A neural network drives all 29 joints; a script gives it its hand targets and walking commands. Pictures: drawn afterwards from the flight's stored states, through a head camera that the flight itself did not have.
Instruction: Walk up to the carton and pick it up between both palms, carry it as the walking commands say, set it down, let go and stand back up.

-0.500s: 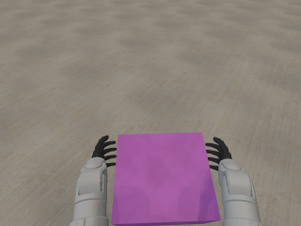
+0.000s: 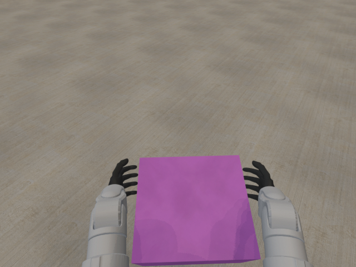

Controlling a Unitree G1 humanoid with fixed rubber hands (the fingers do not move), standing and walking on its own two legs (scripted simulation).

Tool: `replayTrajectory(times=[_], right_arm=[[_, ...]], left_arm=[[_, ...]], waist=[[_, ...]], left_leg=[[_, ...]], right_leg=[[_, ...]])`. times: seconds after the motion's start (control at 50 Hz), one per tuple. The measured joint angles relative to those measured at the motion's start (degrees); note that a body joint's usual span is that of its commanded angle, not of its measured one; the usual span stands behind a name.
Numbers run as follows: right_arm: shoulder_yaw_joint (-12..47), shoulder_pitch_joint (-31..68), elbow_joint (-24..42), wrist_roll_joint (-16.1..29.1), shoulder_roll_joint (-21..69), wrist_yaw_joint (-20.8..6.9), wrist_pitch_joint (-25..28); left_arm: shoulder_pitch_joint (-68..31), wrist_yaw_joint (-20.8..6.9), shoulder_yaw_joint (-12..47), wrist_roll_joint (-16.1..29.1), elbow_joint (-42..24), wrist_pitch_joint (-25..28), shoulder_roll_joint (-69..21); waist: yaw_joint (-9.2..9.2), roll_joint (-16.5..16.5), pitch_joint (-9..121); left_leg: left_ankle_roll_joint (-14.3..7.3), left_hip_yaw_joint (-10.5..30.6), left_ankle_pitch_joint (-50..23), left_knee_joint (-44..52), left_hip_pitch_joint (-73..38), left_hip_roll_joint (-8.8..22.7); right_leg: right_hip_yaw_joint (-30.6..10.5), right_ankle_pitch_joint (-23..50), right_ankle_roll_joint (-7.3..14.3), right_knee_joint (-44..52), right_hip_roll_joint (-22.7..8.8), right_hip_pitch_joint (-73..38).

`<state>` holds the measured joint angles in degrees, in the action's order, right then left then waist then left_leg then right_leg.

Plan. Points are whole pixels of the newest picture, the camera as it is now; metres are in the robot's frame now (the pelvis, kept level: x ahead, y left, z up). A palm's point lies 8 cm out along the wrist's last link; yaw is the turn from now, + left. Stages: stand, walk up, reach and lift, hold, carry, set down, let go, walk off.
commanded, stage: hold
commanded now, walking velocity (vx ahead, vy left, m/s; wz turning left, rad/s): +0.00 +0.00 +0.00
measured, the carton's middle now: (190, 210) +0.28 +0.00 -0.05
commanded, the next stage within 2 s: carry in 0.10 s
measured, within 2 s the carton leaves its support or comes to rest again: neither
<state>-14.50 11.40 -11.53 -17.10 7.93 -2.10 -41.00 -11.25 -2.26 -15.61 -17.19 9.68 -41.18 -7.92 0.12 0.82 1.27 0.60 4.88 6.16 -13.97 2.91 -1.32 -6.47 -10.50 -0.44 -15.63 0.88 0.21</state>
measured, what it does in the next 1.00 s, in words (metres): steps on the spot, turning left: right foot, then left foot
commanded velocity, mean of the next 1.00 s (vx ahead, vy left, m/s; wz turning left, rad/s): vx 0.00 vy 0.00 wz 0.56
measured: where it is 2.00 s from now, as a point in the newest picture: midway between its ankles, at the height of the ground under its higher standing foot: outside the picture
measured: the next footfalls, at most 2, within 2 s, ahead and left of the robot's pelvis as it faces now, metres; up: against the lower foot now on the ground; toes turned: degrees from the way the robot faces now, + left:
right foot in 0.66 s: +0.00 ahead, -0.10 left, +0.00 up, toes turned +10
left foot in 1.00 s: -0.07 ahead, +0.13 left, +0.00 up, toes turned +35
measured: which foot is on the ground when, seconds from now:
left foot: down 0.00-0.66, up 0.68-0.98, down 1.00-1.00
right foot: down 0.00-0.40, up 0.42-0.64, down 0.66-1.00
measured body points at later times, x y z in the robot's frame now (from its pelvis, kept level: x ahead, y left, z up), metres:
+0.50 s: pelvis -0.02 +0.01 -0.03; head -0.01 +0.01 +0.42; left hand +0.28 +0.23 +0.07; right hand +0.32 -0.10 +0.07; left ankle +0.02 +0.11 -0.75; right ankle -0.04 -0.12 -0.72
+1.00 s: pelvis -0.06 +0.01 -0.03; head -0.02 +0.01 +0.42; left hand +0.17 +0.30 +0.08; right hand +0.33 +0.00 +0.08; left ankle -0.10 +0.11 -0.76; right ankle -0.04 -0.11 -0.75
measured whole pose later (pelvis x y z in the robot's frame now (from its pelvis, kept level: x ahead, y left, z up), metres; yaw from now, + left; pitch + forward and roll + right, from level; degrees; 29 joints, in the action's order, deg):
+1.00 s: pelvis -0.06 +0.01 -0.03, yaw +28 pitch +6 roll +3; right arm -13.8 28.0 10.9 -7.4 7.0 12.5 -65.6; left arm -25.0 12.6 -16.4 -8.1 -13.1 -63.3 -10.0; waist -1.7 1.3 2.3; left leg 0.5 -8.6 14.0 -32.9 23.3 0.1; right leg 13.7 -23.4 -1.8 -41.9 -12.0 22.8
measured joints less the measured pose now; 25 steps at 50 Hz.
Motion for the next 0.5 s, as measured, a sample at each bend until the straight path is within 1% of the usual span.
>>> replayTrajectory(times=[0.08, 0.16, 0.18, 0.22, 0.28, 0.34, 0.36, 0.38, 0.42, 0.46, 0.5], right_arm=[[0.11, -0.07, 0.12, 0.00, -0.01, 0.02, -0.01], [0.78, -0.43, 3.63, 0.67, -0.07, 1.38, -0.99], [1.04, -0.56, 4.82, 1.07, -0.11, 1.76, -1.45], [1.74, -0.69, 7.57, 2.28, -0.12, 3.33, -2.79], [2.88, -0.60, 12.51, 4.48, -0.09, 5.57, -5.65], [2.34, 0.90, 15.99, 6.62, -0.23, 6.91, -9.01], [2.25, 1.62, 17.11, 7.28, -0.31, 7.31, -10.24], [2.20, 2.45, 18.16, 7.90, -0.29, 7.70, -11.41], [2.29, 4.10, 20.14, 8.77, 0.23, 8.43, -13.67], [2.09, 6.23, 20.97, 9.16, 1.06, 9.38, -15.76], [1.81, 7.84, 22.19, 9.53, 1.61, 10.55, -17.77]], left_arm=[[0.07, 0.00, 0.03, 0.03, -0.12, -0.01, 0.01], [-0.68, 1.18, 1.05, 1.68, -1.90, -0.55, -0.03], [-0.75, 1.92, 1.44, 2.13, -2.71, -0.83, -0.14], [-0.86, 4.36, 2.87, 3.34, -4.81, -1.78, -0.18], [-1.50, 9.65, 5.13, 5.26, -8.32, -3.86, -0.30], [-3.75, 10.07, 4.37, 6.24, -10.91, -6.80, -0.77], [-4.44, 10.15, 4.00, 6.43, -12.09, -7.94, -0.93], [-5.04, 10.25, 3.53, 6.69, -13.53, -9.15, -1.07], [-5.54, 10.60, 2.90, 7.65, -17.01, -11.73, -0.69], [-6.60, 10.87, 2.12, 8.84, -18.76, -13.95, 0.32], [-8.40, 11.21, 1.25, 10.24, -19.49, -15.99, 1.11]], waist=[[0.03, -0.01, -0.04], [0.08, -0.12, 2.45], [-0.02, -0.22, 3.00], [-0.21, -0.66, 3.67], [-0.68, -1.92, 3.72], [-1.36, -1.85, 2.97], [-1.50, -1.45, 2.82], [-1.52, -0.85, 2.60], [-1.35, 0.19, 2.74], [-1.04, -0.74, 2.85], [-0.39, -1.66, 2.89]], left_leg=[[0.00, -0.04, -0.02, 0.08, -0.03, 0.02], [0.18, 0.18, 3.52, -8.60, 8.26, -0.34], [0.22, 0.39, 4.38, -10.68, 10.25, -0.43], [0.37, 0.96, 5.91, -14.60, 13.93, -0.56], [0.17, 0.82, 6.48, -20.88, 19.13, -0.21], [-0.24, -3.45, 11.70, -25.06, 22.16, 0.45], [-0.76, -4.63, 11.81, -24.70, 22.39, 0.43], [-1.39, -5.39, 9.05, -23.95, 22.52, 0.20], [-2.54, -5.96, 7.62, -23.91, 23.65, -0.88], [-3.07, -5.33, 7.69, -23.77, 25.03, -0.73], [-2.96, -4.41, 6.42, -22.17, 25.85, -0.52]], right_leg=[[-0.02, 0.01, 0.01, 0.02, 0.01, 0.02], [1.51, -3.68, -0.24, -8.51, -0.04, 8.05], [1.94, -4.59, -0.23, -10.43, -0.03, 9.85], [2.84, -6.13, 0.02, -13.84, 0.07, 13.02], [4.66, -7.96, 0.12, -17.75, 0.28, 16.46], [6.65, -9.81, -0.01, -21.12, -1.06, 18.38], [7.09, -10.45, -0.26, -22.24, -1.79, 19.03], [7.29, -11.05, -0.62, -23.32, -2.59, 19.63], [7.33, -12.37, -1.61, -26.53, -3.80, 21.75], [7.46, -18.28, -2.52, -32.85, -2.67, 24.79], [7.54, -20.36, -2.82, -36.53, -1.43, 26.98]])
